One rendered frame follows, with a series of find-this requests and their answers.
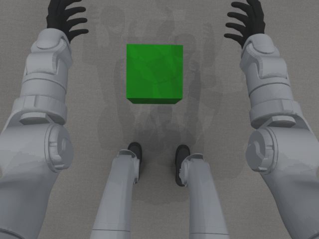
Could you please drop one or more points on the carton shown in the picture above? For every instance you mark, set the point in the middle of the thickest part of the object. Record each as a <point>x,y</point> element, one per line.
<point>154,73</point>

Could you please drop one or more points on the left robot thigh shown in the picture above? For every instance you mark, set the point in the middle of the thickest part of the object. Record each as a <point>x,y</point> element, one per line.
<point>113,219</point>

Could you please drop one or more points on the left robot forearm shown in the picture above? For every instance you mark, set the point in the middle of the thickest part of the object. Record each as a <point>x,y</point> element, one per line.
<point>44,84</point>

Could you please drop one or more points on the right robot upper arm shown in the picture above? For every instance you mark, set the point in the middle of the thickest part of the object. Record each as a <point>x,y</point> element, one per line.
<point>288,159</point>

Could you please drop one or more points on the robot left hand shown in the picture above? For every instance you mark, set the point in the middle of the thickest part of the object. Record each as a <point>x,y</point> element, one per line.
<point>57,17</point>

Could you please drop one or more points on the robot right hand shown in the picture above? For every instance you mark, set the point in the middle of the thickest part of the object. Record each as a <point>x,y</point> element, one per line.
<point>253,21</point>

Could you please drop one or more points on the robot left shin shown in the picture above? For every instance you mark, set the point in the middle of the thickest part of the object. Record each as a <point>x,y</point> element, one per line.
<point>124,152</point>

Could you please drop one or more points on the right robot forearm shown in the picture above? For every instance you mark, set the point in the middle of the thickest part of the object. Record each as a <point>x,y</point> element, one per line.
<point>269,88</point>

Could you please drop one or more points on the left robot upper arm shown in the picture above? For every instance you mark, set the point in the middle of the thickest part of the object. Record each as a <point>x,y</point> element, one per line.
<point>31,158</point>

